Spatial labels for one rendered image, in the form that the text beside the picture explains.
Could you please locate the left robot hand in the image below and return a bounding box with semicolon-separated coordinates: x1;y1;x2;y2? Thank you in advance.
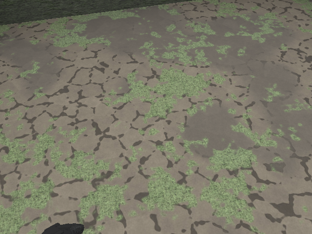
42;223;85;234

